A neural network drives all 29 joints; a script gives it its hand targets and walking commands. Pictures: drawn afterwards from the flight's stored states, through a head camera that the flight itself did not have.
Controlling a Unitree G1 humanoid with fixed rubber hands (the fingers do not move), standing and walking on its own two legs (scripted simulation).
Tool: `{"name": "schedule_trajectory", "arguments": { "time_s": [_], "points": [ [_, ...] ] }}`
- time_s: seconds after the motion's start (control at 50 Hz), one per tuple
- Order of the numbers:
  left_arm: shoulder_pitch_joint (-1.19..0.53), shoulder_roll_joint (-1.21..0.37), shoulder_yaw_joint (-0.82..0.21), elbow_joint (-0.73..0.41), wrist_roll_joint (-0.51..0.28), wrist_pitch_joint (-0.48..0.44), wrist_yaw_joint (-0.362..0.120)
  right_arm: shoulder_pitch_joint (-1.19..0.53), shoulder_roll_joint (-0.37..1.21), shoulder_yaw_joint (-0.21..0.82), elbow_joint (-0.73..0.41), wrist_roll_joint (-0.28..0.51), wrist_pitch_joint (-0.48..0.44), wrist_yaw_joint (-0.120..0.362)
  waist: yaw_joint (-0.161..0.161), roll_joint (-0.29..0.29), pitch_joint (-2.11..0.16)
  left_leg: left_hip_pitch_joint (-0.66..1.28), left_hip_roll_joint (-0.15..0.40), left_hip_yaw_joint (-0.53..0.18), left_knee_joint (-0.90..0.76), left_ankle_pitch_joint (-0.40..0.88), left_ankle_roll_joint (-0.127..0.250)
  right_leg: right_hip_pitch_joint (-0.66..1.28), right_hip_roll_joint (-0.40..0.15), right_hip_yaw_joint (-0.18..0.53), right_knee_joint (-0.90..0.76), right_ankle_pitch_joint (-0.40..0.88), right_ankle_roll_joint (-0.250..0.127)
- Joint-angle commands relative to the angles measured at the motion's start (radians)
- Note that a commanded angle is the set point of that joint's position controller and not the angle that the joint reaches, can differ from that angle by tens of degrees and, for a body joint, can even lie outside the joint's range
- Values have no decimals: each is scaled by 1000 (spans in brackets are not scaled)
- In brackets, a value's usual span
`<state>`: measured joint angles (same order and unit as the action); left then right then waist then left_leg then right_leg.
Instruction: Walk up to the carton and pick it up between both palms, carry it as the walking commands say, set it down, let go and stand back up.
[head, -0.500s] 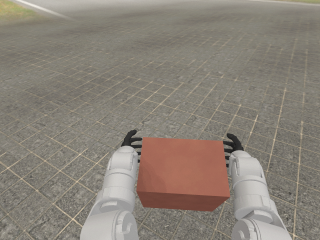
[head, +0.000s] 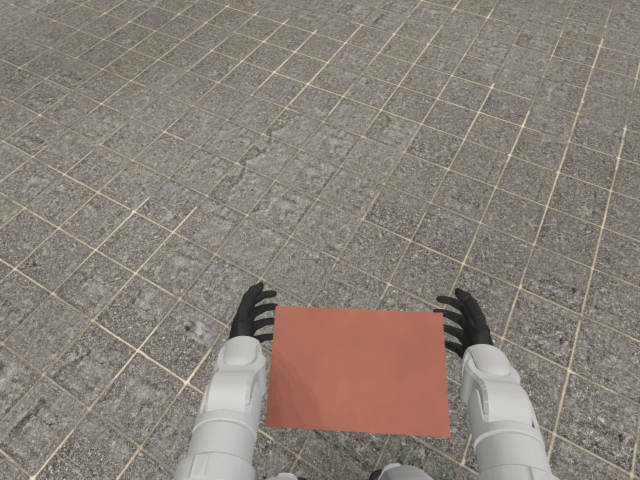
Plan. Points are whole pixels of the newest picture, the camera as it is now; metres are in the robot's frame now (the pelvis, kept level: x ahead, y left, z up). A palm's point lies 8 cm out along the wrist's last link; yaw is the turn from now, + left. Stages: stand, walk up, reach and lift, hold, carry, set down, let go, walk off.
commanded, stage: set down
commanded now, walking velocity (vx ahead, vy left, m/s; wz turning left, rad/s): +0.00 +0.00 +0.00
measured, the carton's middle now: (354, 370) +0.26 -0.04 -0.13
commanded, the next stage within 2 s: none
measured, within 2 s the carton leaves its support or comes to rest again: neither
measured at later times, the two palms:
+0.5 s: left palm (256, 339) +0.32 +0.11 -0.13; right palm (450, 343) +0.29 -0.19 -0.13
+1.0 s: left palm (274, 338) +0.35 +0.09 -0.21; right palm (441, 343) +0.31 -0.20 -0.22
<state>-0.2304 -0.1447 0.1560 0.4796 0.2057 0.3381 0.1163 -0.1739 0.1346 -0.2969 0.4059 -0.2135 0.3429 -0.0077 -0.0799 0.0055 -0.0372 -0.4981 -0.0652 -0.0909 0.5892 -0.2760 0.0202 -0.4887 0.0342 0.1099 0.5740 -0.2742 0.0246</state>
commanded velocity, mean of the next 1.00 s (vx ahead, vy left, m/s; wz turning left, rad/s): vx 0.00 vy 0.00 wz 0.00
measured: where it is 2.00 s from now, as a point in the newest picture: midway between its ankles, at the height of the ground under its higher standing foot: outside the picture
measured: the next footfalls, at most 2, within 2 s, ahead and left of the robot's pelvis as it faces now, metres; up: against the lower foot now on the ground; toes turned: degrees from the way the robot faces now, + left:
none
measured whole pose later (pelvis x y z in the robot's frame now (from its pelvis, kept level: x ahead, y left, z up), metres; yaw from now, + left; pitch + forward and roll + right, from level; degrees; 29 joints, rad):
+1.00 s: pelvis -0.07 +0.00 -0.16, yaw -1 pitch +36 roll +0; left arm -0.73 -0.12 0.30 0.70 0.19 0.27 0.24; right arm -0.66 0.05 -0.39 0.64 -0.14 0.28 -0.16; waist -0.06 0.03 -0.24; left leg -1.55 -0.11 -0.08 1.39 -0.48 -0.02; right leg -1.54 0.10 0.11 1.38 -0.47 0.05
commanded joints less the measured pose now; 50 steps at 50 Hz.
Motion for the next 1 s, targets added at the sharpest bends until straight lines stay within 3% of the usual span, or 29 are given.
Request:
{"name": "schedule_trajectory", "arguments": {
  "time_s": [0.0, 0.02, 0.04, 0.08, 0.1, 0.16, 0.18, 0.22, 0.3, 0.36, 0.38, 0.4, 0.42, 0.48, 0.5, 0.52, 0.54, 0.56, 0.6, 0.64, 0.66, 0.68, 0.78, 0.8, 0.84, 0.86, 0.9, 0.92, 0.98],
  "points": [
    [-384, -939, -476, 2, -99, -107, -247, -491, 807, 497, 2, 122, -101, 247, -16, 38, -614, 257, -28, -48, 75, 630, -36, 6, 85, -53, 75, 510, -15],
    [-431, -937, -459, -14, -104, -117, -249, -543, 798, 514, 0, 112, -112, 242, 35, 42, -640, 173, -41, -36, 79, 595, -45, 53, 82, -44, 84, 522, -24],
    [-375, -936, -460, 26, -95, -120, -253, -542, 816, 543, -45, 114, -115, 240, 14, -38, -637, 128, -49, -27, 88, 527, -33, 78, 80, -58, 99, 546, -10],
    [-413, -955, -490, 10, -94, -134, -266, -527, 853, 544, -15, 120, -125, 227, 8, 11, -731, 87, -64, -4, 119, 477, -41, 105, 75, -39, 121, 565, -9],
    [-536, -887, -463, 7, -105, -145, -270, -599, 894, 560, 25, 128, -115, 229, 22, -90, -682, 64, -51, -3, 120, 327, -16, 37, 74, -46, 116, 426, 10],
    [-559, -894, -433, 76, -62, -137, -284, -649, 865, 541, 40, 121, -129, 214, 34, 19, -646, -110, -83, 20, 156, 273, -15, 28, 64, -31, 158, 420, 5],
    [-592, -862, -444, 65, -57, -139, -287, -633, 880, 504, 99, 90, -123, 208, -6, 13, -609, -143, -75, 15, 166, 268, -19, 13, 64, -28, 160, 412, 4],
    [-598, -884, -432, 79, -59, -136, -294, -659, 900, 536, 82, 113, -122, 207, 18, 9, -661, -130, -74, 19, 212, 239, -10, -45, 72, -29, 200, 362, 8],
    [-753, -903, -420, 98, -95, -141, -309, -808, 928, 546, 88, 135, -126, 206, -10, -26, -739, -199, -74, 28, 252, 177, -1, -89, 76, -54, 257, 283, 14],
    [-752, -925, -395, 150, -78, -129, -311, -902, 933, 545, 54, 139, -127, 202, 31, 29, -790, -272, -87, 47, 297, 150, -11, -124, 79, -51, 303, 241, 9],
    [-802, -922, -412, 140, -90, -118, -316, -895, 905, 501, 86, 103, -113, 206, -19, -5, -796, -287, -81, 43, 307, 88, -14, -167, 87, -68, 324, 171, 4],
    [-835, -957, -423, 128, -101, -116, -310, -979, 913, 550, 44, 150, -123, 213, 19, 38, -862, -259, -84, 49, 335, 100, -15, -197, 90, -70, 353, 156, -3],
    [-873, -955, -420, 132, -102, -109, -318, -971, 897, 505, 60, 119, -113, 214, -37, 43, -874, -306, -77, 47, 347, 81, -23, -217, 91, -78, 369, 157, -7],
    [-907, -976, -383, 198, -110, -85, -317, -1064, 899, 501, 72, 127, -86, 225, -14, -8, -883, -353, -87, 65, 372, -29, -21, -271, 104, -101, 406, 33, 4],
    [-933, -995, -388, 204, -117, -78, -309, -1045, 883, 476, 104, 118, -77, 231, -37, 46, -884, -344, -82, 61, 386, -59, -24, -312, 99, -92, 420, 13, -14],
    [-988, -967, -388, 169, -117, -84, -309, -1057, 913, 471, 136, 123, -71, 243, -36, -18, -900, -351, -76, 41, 385, -22, -17, -357, 106, -111, 432, 41, -2],
    [-958, -972, -350, 232, -100, -68, -305, -1098, 909, 472, 118, 134, -63, 249, 5, 16, -890, -376, -78, 72, 410, -60, -29, -377, 101, -93, 441, -1, -10],
    [-974, -1010, -370, 225, -114, -61, -301, -1079, 940, 445, 163, 132, -58, 252, -32, 19, -914, -350, -87, 63, 420, -70, -27, -401, 109, -114, 463, -5, -13],
    [-947, -993, -309, 266, -84, -59, -296, -1121, 942, 463, 161, 156, -53, 266, 40, 13, -911, -368, -78, 72, 446, -58, -26, -438, 107, -100, 478, -17, -5],
    [-1045, -995, -348, 164, -116, -80, -300, -1133, 976, 459, 161, 161, -53, 271, 9, -44, -1071, -395, -86, 64, 481, 21, -21, -409, 123, -117, 529, 78, 3],
    [-986, -1019, -356, 206, -109, -71, -293, -1101, 940, 465, 151, 174, -60, 272, 11, 33, -1064, -374, -88, 83, 500, 54, -28, -444, 120, -110, 539, 89, 0],
    [-1012, -1014, -368, 164, -128, -81, -296, -1138, 945, 478, 123, 171, -63, 267, -1, -20, -1085, -411, -97, 78, 517, 78, -33, -437, 122, -120, 548, 122, 6],
    [-1023, -1026, -365, 239, -140, -75, -271, -1155, 878, 423, 179, 155, -70, 262, -46, 34, -1007, -440, -88, 66, 564, 11, -51, -607, 117, -132, 588, 27, -7],
    [-1022, -1007, -353, 213, -134, -81, -263, -1167, 913, 456, 177, 191, -69, 265, -2, -1, -1043, -436, -93, 63, 567, 4, -41, -583, 120, -135, 596, 39, -1],
    [-1007, -983, -346, 219, -124, -89, -259, -1135, 920, 437, 196, 175, -67, 265, -11, -7, -1038, -477, -90, 49, 585, 44, -40, -605, 118, -138, 624, 79, 13],
    [-1088, -969, -355, 219, -130, -97, -257, -1181, 898, 417, 193, 189, -80, 257, -21, 69, -1039, -494, -97, 76, 605, 24, -42, -628, 121, -129, 633, 61, 9],
    [-1034, -967, -329, 224, -113, -96, -246, -1171, 902, 459, 193, 208, -76, 264, 22, -3, -1077, -503, -100, 82, 632, 73, -42, -620, 125, -131, 639, 96, 15],
    [-1070, -979, -355, 184, -154, -105, -241, -1154, 907, 451, 207, 205, -79, 255, -13, 11, -1110, -506, -101, 85, 663, 70, -48, -591, 124, -123, 661, 109, 11],
    [-1127, -966, -370, 191, -154, -114, -238, -1229, 867, 449, 153, 216, -102, 238, -21, 44, -1114, -541, -112, 78, 678, 71, -40, -633, 126, -136, 693, 114, 16]
  ]
}}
